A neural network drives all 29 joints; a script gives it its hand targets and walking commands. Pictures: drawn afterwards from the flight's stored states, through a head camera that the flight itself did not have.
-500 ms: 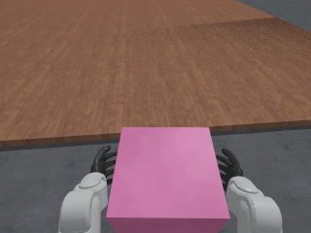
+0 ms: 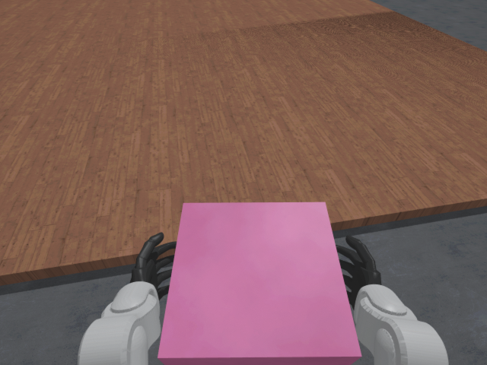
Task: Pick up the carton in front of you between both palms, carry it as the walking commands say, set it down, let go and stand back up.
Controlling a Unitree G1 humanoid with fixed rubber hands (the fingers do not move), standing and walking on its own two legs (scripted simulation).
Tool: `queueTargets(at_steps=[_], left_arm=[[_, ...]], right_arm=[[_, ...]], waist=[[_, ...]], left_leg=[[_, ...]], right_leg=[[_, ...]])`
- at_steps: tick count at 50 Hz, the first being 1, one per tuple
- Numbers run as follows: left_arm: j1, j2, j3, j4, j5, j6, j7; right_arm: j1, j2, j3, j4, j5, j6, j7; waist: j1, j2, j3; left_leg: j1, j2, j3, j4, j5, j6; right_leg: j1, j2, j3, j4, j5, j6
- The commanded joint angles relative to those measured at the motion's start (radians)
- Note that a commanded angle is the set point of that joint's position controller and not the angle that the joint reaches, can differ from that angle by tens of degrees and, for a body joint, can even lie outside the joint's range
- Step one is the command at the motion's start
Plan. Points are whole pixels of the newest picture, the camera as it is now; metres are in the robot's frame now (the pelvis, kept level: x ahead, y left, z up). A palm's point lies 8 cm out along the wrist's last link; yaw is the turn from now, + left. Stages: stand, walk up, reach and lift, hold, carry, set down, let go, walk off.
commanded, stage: carry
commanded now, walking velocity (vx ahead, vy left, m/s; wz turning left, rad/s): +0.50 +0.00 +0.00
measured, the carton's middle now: (254, 301) +0.24 -0.01 +0.02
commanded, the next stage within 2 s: none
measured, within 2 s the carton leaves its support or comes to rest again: neither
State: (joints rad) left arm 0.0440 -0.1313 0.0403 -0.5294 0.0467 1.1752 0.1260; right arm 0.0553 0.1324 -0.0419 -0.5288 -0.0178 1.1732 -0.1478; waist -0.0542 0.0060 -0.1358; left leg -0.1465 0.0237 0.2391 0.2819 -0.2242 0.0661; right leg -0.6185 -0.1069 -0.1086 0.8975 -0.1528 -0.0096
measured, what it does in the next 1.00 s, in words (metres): walks ahead: right foot, then left foot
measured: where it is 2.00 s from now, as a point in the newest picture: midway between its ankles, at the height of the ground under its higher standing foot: (241, 301)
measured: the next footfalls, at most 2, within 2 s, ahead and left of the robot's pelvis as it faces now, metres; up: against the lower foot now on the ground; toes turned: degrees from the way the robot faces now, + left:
right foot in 0.24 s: +0.37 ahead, -0.12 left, +0.00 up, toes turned -11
left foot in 0.72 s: +0.68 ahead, +0.07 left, +0.00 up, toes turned +8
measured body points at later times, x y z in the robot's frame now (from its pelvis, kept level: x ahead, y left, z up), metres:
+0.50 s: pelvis +0.34 -0.05 +0.00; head +0.34 -0.06 +0.45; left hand +0.59 +0.12 +0.11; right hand +0.61 -0.18 +0.11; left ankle +0.36 +0.11 -0.68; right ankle +0.33 -0.11 -0.75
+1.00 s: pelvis +0.56 -0.01 -0.03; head +0.67 +0.00 +0.41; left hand +0.96 +0.15 +0.08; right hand +0.96 -0.16 +0.08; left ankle +0.62 +0.07 -0.75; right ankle +0.55 -0.12 -0.75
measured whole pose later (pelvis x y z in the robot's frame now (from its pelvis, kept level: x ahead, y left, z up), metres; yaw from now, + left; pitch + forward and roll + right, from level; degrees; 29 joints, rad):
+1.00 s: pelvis +0.56 -0.01 -0.03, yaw +2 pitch +6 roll +0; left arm -0.68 -0.09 0.32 -0.21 -0.02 1.12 0.18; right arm -0.66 0.12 -0.30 -0.21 0.02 1.11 -0.20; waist -0.03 -0.02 0.15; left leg -0.50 0.00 0.17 0.56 -0.17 0.08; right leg -0.41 -0.02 -0.04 0.61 -0.29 -0.02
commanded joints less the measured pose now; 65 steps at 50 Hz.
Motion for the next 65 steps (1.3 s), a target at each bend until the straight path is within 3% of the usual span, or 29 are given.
queueTargets(at_steps=[1, 8, 10, 11, 12, 13, 14, 17, 19, 24, 27, 30, 32, 34, 35, 36, 37, 38, 41, 43, 46, 48, 49, 51, 52, 55, 60, 62, 65], left_arm=[[-0.345, -0.718, -0.604, -0.069, -0.199, -0.005, -0.074], [-0.379, -0.695, -0.631, -0.114, -0.262, 0.029, -0.080], [-0.350, -0.693, -0.622, -0.106, -0.269, 0.026, -0.081], [-0.361, -0.699, -0.620, -0.117, -0.270, 0.023, -0.081], [-0.382, -0.683, -0.615, -0.139, -0.275, 0.021, -0.081], [-0.400, -0.705, -0.623, -0.129, -0.298, 0.015, -0.087], [-0.387, -0.740, -0.628, -0.148, -0.313, 0.008, -0.091], [-0.458, -0.794, -0.638, -0.195, -0.322, -0.003, -0.101], [-0.502, -0.777, -0.643, -0.207, -0.323, -0.004, -0.101], [-0.573, -0.589, -0.573, -0.122, -0.308, 0.027, -0.068], [-0.665, -0.463, -0.491, -0.009, -0.273, 0.045, -0.021], [-0.799, -0.397, -0.422, 0.099, -0.243, 0.048, 0.027], [-0.890, -0.404, -0.382, 0.154, -0.241, 0.044, 0.051], [-0.995, -0.424, -0.347, 0.207, -0.239, 0.041, 0.064], [-1.048, -0.431, -0.328, 0.229, -0.234, 0.039, 0.069], [-1.099, -0.436, -0.313, 0.248, -0.233, 0.039, 0.076], [-1.129, -0.465, -0.309, 0.279, -0.232, 0.036, 0.083], [-1.139, -0.486, -0.294, 0.292, -0.235, 0.028, 0.085], [-1.300, -0.608, -0.307, 0.287, -0.258, 0.000, 0.069], [-1.331, -0.669, -0.325, 0.261, -0.266, -0.034, 0.059], [-1.247, -0.657, -0.334, 0.286, -0.230, -0.063, 0.052], [-1.198, -0.662, -0.348, 0.274, -0.219, -0.067, 0.038], [-1.175, -0.662, -0.353, 0.265, -0.214, -0.066, 0.029], [-1.189, -0.662, -0.376, 0.227, -0.211, -0.071, 0.021], [-1.189, -0.683, -0.390, 0.209, -0.219, -0.069, 0.015], [-1.141, -0.676, -0.420, 0.171, -0.248, -0.059, 0.000], [-1.053, -0.661, -0.452, 0.212, -0.254, -0.033, -0.010], [-1.044, -0.683, -0.458, 0.241, -0.257, -0.026, -0.021], [-1.037, -0.708, -0.453, 0.300, -0.251, -0.031, -0.038]], right_arm=[[-0.401, 0.695, 0.640, -0.090, 0.277, -0.002, 0.145], [-0.357, 0.675, 0.589, -0.095, 0.223, 0.022, 0.107], [-0.369, 0.673, 0.594, -0.117, 0.223, 0.024, 0.101], [-0.382, 0.667, 0.600, -0.134, 0.228, 0.024, 0.100], [-0.409, 0.674, 0.614, -0.165, 0.240, 0.024, 0.099], [-0.440, 0.687, 0.631, -0.201, 0.244, 0.022, 0.097], [-0.469, 0.713, 0.644, -0.219, 0.268, 0.018, 0.101], [-0.475, 0.785, 0.646, -0.193, 0.273, 0.006, 0.110], [-0.491, 0.772, 0.644, -0.192, 0.265, -0.001, 0.106], [-0.588, 0.619, 0.587, -0.125, 0.239, 0.025, 0.053], [-0.702, 0.506, 0.518, -0.028, 0.224, 0.046, 0.008], [-0.832, 0.436, 0.442, 0.091, 0.209, 0.053, -0.031], [-0.916, 0.429, 0.392, 0.149, 0.210, 0.050, -0.048], [-0.992, 0.436, 0.353, 0.209, 0.205, 0.044, -0.058], [-1.063, 0.433, 0.335, 0.221, 0.207, 0.038, -0.061], [-1.101, 0.429, 0.311, 0.246, 0.208, 0.035, -0.065], [-1.128, 0.443, 0.306, 0.276, 0.217, 0.031, -0.067], [-1.141, 0.466, 0.301, 0.296, 0.226, 0.018, -0.062], [-1.306, 0.614, 0.319, 0.257, 0.275, -0.021, -0.031], [-1.361, 0.691, 0.359, 0.216, 0.297, -0.048, -0.013], [-1.296, 0.693, 0.384, 0.223, 0.269, -0.069, -0.009], [-1.258, 0.707, 0.409, 0.219, 0.256, -0.071, -0.004], [-1.246, 0.709, 0.422, 0.213, 0.249, -0.072, -0.002], [-1.269, 0.734, 0.461, 0.161, 0.261, -0.071, 0.007], [-1.290, 0.742, 0.473, 0.128, 0.269, -0.072, 0.012], [-1.222, 0.711, 0.469, 0.132, 0.259, -0.064, 0.009], [-1.032, 0.664, 0.427, 0.234, 0.188, -0.038, 0.005], [-1.018, 0.672, 0.426, 0.257, 0.175, -0.032, 0.013], [-1.029, 0.703, 0.436, 0.292, 0.158, -0.036, 0.023]], waist=[[0.036, 0.122, -0.025], [0.032, 0.159, 0.014], [0.061, 0.144, -0.094], [0.080, 0.076, -0.186], [0.085, -0.137, -0.284], [0.090, -0.303, -0.306], [0.080, -0.253, -0.278], [0.057, -0.046, -0.222], [0.054, -0.063, -0.209], [0.079, -0.113, -0.105], [0.088, -0.118, -0.050], [0.079, -0.142, -0.032], [0.068, -0.153, -0.063], [0.017, -0.089, -0.139], [-0.002, -0.009, -0.199], [-0.010, 0.144, -0.286], [-0.013, 0.208, -0.386], [-0.010, 0.223, -0.419], [0.003, 0.166, -0.420], [0.001, 0.139, -0.475], [0.020, 0.113, -0.514], [0.044, 0.096, -0.529], [0.053, 0.087, -0.529], [0.055, -0.082, -0.525], [0.060, -0.137, -0.513], [0.077, -0.079, -0.502], [0.054, 0.088, -0.428], [0.054, 0.091, -0.380], [0.064, -0.065, -0.343]], left_leg=[[0.168, 0.224, -0.157, -0.163, 0.206, 0.049], [0.240, 0.214, -0.057, -0.038, 0.547, 0.024], [0.193, 0.170, 0.024, 0.226, 0.715, -0.018], [0.069, 0.129, 0.018, 0.435, 0.588, -0.046], [-0.190, 0.070, -0.021, 0.752, 0.265, -0.077], [-0.501, -0.044, -0.093, 0.993, -0.220, -0.086], [-0.537, 0.021, -0.220, 1.102, -0.216, -0.048], [-0.471, 0.125, -0.262, 0.981, -0.071, -0.028], [-0.427, 0.113, -0.218, 0.871, -0.023, -0.030], [-0.514, 0.098, -0.143, 0.590, 0.087, -0.050], [-0.516, 0.071, -0.099, 0.452, 0.141, -0.051], [-0.425, 0.023, -0.055, 0.364, 0.204, -0.037], [-0.326, -0.007, -0.046, 0.315, 0.253, -0.024], [-0.092, -0.036, -0.032, 0.171, 0.375, -0.011], [0.070, 0.058, -0.116, 0.191, 0.600, -0.005], [0.254, 0.263, -0.371, 0.252, 0.952, 0.069], [0.355, 0.343, -0.517, 0.231, 0.912, 0.172], [0.356, 0.357, -0.563, 0.192, 0.768, 0.207], [0.270, 0.268, -0.392, 0.180, 0.717, 0.153], [0.287, 0.247, -0.341, 0.198, 0.785, 0.149], [0.282, 0.231, -0.274, 0.256, 0.844, 0.143], [0.200, 0.197, -0.209, 0.317, 0.827, 0.105], [0.116, 0.169, -0.210, 0.320, 0.718, 0.077], [0.002, 0.092, -0.172, 0.328, 0.441, 0.018], [-0.027, 0.077, -0.169, 0.332, 0.428, 0.007], [0.028, 0.079, -0.167, 0.342, 0.577, 0.014], [0.271, 0.158, -0.217, 0.345, 1.040, 0.060], [0.225, 0.131, -0.191, 0.352, 0.985, 0.039], [-0.039, 0.050, -0.130, 0.356, 0.526, -0.006]], right_leg=[[-0.074, 0.009, -0.051, -0.206, 0.117, 0.013], [0.091, 0.059, -0.145, -0.381, 0.123, -0.036], [0.366, 0.138, -0.216, -0.437, 0.067, -0.043], [0.596, 0.100, -0.159, -0.440, 0.007, -0.041], [0.814, -0.182, 0.279, -0.493, -0.195, -0.127], [0.974, -0.357, 0.648, -0.654, -0.197, -0.261], [0.894, -0.317, 0.582, -0.657, -0.026, -0.244], [0.662, -0.238, 0.286, -0.665, 0.042, -0.148], [0.580, -0.203, 0.181, -0.690, -0.013, -0.119], [0.586, -0.157, 0.059, -0.740, -0.007, -0.145], [0.599, -0.126, -0.009, -0.680, 0.231, -0.144], [0.571, -0.103, -0.070, -0.578, 0.433, -0.123], [0.560, -0.090, -0.087, -0.477, 0.446, -0.106], [0.508, -0.029, -0.125, -0.255, 0.418, -0.047], [0.420, 0.012, -0.117, -0.109, 0.228, -0.009], [0.263, 0.073, -0.085, 0.082, -0.176, 0.018], [0.168, 0.132, 0.023, 0.224, -0.471, 0.012], [0.119, 0.131, 0.060, 0.293, -0.480, -0.009], [0.111, 0.064, 0.122, 0.100, -0.447, -0.036], [0.163, 0.088, 0.098, -0.049, -0.434, -0.026], [0.256, 0.102, 0.077, -0.249, -0.277, -0.016], [0.404, 0.064, 0.064, -0.431, -0.005, -0.013], [0.490, 0.028, 0.104, -0.441, 0.116, -0.024], [0.587, -0.067, 0.176, -0.278, 0.674, -0.077], [0.623, -0.066, 0.161, -0.247, 0.789, -0.086], [0.555, -0.040, 0.146, -0.205, 0.751, -0.074], [0.294, 0.048, 0.085, -0.350, 0.174, -0.001], [0.346, 0.056, 0.067, -0.424, 0.249, 0.005], [0.600, 0.004, 0.101, -0.386, 0.765, -0.003]])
